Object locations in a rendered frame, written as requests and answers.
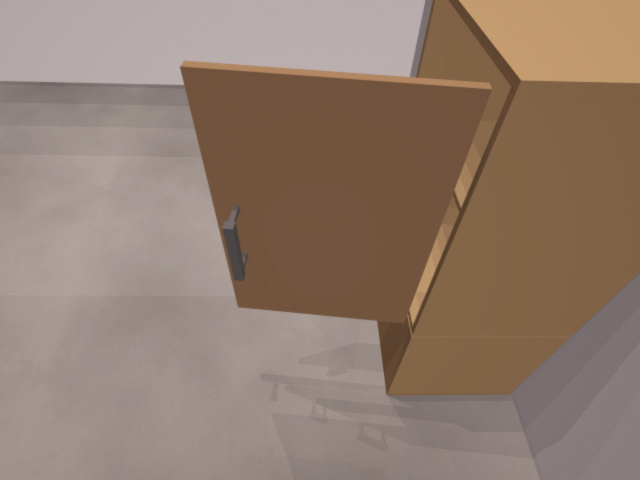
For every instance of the cupboard door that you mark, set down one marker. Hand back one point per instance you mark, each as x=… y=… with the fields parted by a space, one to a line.
x=342 y=179

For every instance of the handle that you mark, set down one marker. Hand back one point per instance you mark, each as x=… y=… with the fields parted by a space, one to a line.
x=237 y=259

